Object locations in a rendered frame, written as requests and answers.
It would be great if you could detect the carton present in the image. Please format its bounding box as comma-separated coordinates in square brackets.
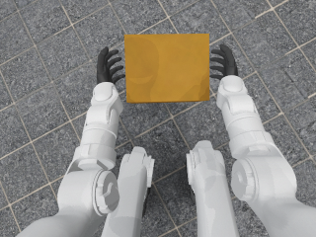
[123, 34, 210, 104]

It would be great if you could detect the left robot forearm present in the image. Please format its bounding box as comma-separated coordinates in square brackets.
[57, 82, 123, 204]

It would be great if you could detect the left robot upper arm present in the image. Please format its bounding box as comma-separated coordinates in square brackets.
[16, 169, 120, 237]

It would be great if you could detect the right robot upper arm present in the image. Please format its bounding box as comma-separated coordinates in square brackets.
[230, 156, 316, 237]

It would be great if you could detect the right robot hand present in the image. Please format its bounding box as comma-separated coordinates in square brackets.
[209, 44, 239, 80]

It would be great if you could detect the right robot thigh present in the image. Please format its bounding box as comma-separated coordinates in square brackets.
[186, 147, 240, 237]

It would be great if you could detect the robot left shin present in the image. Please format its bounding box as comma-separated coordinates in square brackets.
[119, 146, 148, 201]

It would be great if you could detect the left robot hand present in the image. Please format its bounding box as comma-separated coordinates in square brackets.
[96, 46, 125, 85]

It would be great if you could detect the right robot forearm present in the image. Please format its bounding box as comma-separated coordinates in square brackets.
[216, 75, 297, 192]

